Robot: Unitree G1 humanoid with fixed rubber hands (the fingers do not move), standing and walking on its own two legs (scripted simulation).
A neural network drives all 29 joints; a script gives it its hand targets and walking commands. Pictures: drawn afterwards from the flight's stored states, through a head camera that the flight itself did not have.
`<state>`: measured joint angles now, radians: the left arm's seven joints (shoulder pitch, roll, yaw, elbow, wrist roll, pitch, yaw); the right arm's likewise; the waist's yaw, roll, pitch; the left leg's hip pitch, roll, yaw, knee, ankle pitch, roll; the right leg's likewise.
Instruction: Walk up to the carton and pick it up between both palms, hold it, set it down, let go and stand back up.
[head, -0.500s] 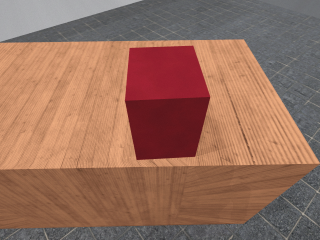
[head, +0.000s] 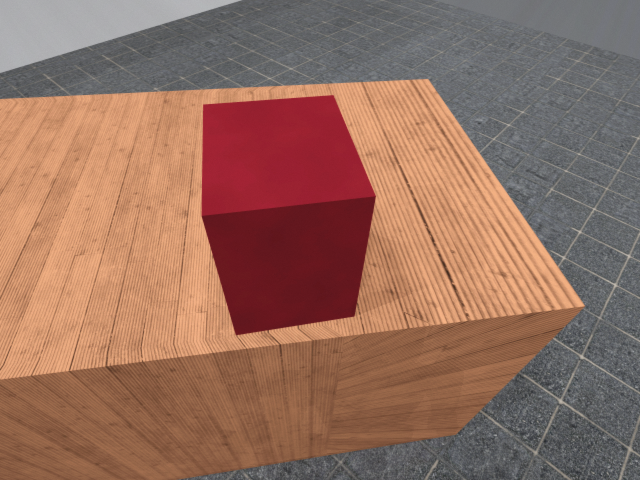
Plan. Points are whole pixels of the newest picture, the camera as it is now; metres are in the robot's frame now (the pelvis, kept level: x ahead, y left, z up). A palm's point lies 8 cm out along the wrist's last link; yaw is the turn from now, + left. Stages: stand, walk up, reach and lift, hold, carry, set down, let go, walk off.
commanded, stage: walk up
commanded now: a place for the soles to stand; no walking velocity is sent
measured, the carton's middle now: (283, 217) +0.45 +0.07 +0.07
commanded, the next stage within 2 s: reach and lift in 0.62 s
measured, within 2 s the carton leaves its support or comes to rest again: neither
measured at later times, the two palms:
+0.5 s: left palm out of the picture +0.05 +0.25 -0.12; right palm out of the picture +0.02 -0.27 -0.12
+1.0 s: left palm out of the picture +0.11 +0.26 -0.09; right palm (514, 475) +0.17 -0.25 -0.10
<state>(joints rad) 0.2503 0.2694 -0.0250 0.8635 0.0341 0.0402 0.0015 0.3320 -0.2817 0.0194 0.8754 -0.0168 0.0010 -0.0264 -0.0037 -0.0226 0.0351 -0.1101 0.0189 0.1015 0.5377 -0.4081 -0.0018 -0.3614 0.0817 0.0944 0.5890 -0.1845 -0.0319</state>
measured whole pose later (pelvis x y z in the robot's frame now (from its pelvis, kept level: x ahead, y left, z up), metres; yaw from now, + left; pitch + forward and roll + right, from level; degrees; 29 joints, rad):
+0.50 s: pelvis +0.01 +0.00 +0.01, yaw +0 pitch -1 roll +1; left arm 0.24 0.26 -0.04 0.97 0.01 0.02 0.01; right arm 0.35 -0.27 0.03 0.93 -0.01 0.00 -0.02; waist 0.00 -0.01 0.03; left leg -0.06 0.03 0.10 0.45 -0.38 -0.01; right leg -0.32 0.09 0.09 0.53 -0.19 -0.05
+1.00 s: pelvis -0.01 +0.00 -0.01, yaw +8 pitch -4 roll -2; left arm 0.15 0.24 0.04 0.34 0.12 0.58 -0.06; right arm 0.07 -0.27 -0.07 0.76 0.04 0.06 0.02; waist -0.04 0.01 0.16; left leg -0.18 0.05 0.00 0.71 -0.47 -0.01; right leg -0.33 0.03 -0.08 0.64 -0.25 -0.04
